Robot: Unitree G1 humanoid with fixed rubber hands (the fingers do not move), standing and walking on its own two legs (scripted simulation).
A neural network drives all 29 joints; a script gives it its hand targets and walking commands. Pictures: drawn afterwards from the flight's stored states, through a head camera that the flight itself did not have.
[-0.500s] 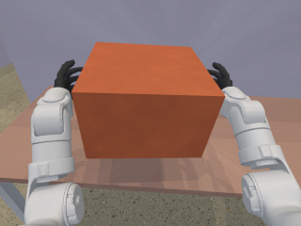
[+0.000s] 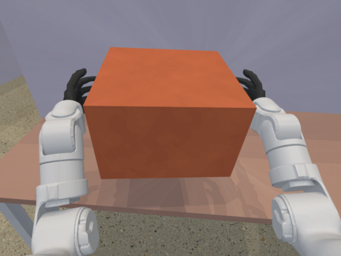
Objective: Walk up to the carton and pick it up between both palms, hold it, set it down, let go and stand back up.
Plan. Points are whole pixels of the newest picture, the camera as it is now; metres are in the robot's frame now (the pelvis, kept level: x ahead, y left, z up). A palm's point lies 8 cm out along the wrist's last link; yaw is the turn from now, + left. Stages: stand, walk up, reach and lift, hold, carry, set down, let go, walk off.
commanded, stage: set down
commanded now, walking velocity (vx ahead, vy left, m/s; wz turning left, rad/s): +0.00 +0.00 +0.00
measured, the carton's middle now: (166, 107) +0.42 -0.01 +0.21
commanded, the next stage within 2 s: none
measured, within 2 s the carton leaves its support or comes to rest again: neither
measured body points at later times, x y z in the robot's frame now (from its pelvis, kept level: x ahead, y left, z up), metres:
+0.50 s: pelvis +0.02 -0.01 +0.00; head -0.03 +0.01 +0.45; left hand +0.39 +0.20 +0.21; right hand +0.41 -0.19 +0.19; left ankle +0.02 +0.12 -0.75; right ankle +0.01 -0.11 -0.75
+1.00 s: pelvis +0.02 -0.03 +0.00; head -0.03 -0.02 +0.45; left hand +0.39 +0.18 +0.20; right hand +0.43 -0.21 +0.19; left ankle +0.02 +0.11 -0.75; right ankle +0.01 -0.11 -0.75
